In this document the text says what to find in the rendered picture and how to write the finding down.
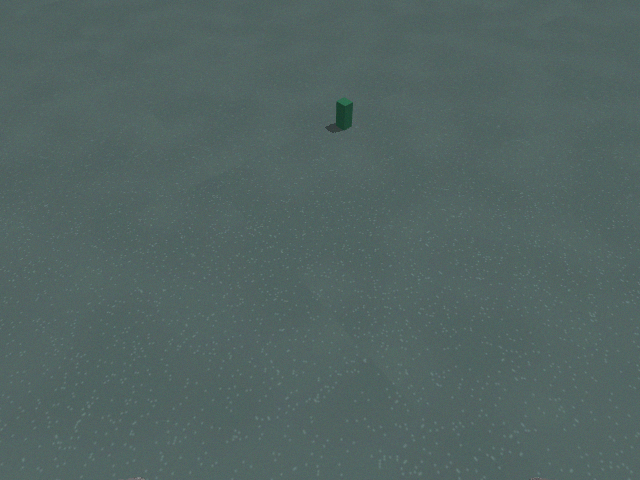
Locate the carton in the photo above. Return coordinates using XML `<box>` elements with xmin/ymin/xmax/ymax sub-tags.
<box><xmin>336</xmin><ymin>97</ymin><xmax>353</xmax><ymax>130</ymax></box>

